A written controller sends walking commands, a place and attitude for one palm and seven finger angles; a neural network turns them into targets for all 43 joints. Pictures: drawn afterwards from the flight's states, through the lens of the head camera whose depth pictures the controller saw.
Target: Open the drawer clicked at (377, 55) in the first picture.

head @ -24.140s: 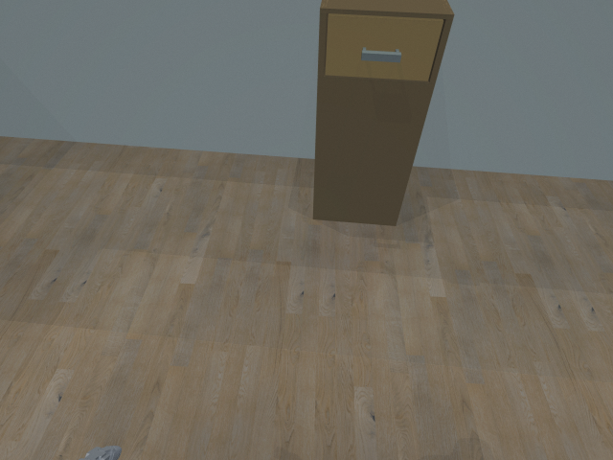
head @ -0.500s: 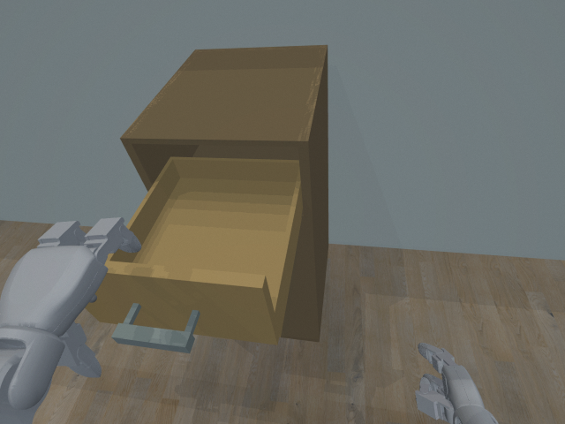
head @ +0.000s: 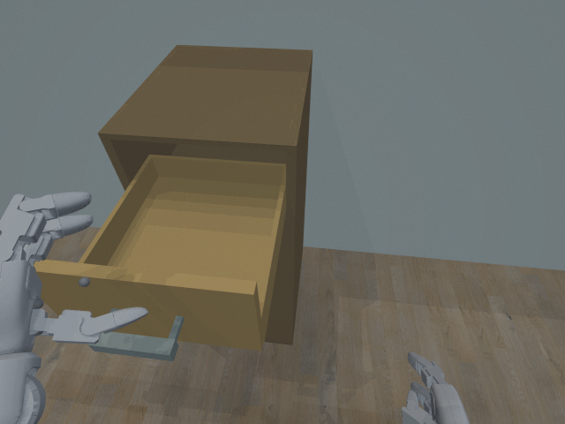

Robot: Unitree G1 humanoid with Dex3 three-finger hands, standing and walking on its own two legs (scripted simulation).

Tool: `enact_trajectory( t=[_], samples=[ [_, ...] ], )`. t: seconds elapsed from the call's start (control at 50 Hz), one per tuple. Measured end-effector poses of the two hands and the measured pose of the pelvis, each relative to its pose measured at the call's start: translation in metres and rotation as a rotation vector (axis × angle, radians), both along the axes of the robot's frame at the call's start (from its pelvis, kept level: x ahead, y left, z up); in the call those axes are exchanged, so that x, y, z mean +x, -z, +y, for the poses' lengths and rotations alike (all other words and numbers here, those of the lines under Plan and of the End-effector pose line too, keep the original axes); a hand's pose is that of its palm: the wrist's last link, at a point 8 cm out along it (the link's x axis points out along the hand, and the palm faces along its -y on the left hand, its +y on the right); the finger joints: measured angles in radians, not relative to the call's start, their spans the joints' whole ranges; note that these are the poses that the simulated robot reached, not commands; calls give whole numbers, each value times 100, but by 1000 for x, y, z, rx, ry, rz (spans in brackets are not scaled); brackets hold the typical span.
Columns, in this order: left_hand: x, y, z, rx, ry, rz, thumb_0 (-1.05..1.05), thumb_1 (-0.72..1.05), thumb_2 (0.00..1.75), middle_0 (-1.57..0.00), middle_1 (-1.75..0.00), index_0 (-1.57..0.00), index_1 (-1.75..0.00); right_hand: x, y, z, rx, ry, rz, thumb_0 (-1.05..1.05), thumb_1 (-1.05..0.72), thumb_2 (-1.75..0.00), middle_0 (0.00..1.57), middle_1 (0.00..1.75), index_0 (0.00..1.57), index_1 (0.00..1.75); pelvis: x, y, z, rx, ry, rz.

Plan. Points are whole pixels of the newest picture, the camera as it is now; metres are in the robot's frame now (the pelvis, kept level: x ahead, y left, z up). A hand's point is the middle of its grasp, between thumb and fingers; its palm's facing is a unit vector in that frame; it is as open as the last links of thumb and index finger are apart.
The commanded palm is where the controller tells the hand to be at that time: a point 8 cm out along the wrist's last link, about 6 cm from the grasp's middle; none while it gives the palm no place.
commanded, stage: draw the hand back to the body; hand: left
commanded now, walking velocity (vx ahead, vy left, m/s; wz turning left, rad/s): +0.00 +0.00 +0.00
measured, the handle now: (140, 332) +0.22 +0.24 +0.00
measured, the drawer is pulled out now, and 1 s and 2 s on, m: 0.30 0.30 0.30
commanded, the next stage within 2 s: step back with the hand held close in 0.66 s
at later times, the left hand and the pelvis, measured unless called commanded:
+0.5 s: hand (56, 302) +0.17 +0.25 +0.18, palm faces +0.45 -0.81 -0.38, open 8.3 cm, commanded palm +0.12 +0.28 +0.19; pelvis -0.01 +0.00 +0.00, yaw +0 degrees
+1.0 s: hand (62, 307) +0.17 +0.24 +0.18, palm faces +0.36 -0.80 -0.48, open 7.4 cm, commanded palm +0.10 +0.29 +0.19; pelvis -0.02 +0.01 +0.00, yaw +0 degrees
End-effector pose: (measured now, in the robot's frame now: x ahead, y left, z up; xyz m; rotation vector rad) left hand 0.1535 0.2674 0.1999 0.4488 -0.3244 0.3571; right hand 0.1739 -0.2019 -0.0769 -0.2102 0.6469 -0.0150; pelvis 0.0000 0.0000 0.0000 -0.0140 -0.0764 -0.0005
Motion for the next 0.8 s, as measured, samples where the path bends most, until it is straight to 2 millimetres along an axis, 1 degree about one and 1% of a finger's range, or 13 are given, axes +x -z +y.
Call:
enact_trajectory(
  t=[0.1,0.22,0.42,0.54,0.66,0.8],
  samples=[
    [-1,-1,3,20,2,27,-1,-3,51,-28,-89,-27,-89,-3,3,-6,0,27,17,1,-90,-90,20,30,21,30,1,0,2,0,4,6],
    [-8,1,9,27,-22,54,0,18,59,-26,-76,-26,-76,0,3,-9,-3,43,13,1,-90,-90,20,30,21,30,-1,0,4,0,4,9],
    [-21,4,16,5,-76,53,0,52,74,-24,-53,-23,-54,6,-2,-2,8,22,-20,1,-90,-90,20,30,20,30,-8,-1,3,2,-2,-1],
    [-25,4,15,-4,-84,47,1,72,83,-22,-41,-22,-41,4,-3,2,17,3,-30,1,-90,-90,20,30,21,30,-11,-1,2,3,-6,-6],
    [-26,3,12,-1,-80,45,1,84,88,-22,-33,-21,-33,0,-1,0,20,2,-23,1,-90,-90,20,30,21,30,-12,-1,0,4,-6,-7],
    [-25,3,11,9,-79,52,1,88,90,-21,-31,-21,-31,-6,1,-7,16,17,-10,1,-90,-90,20,30,21,30,-13,-1,-2,2,-6,2]
  ],
)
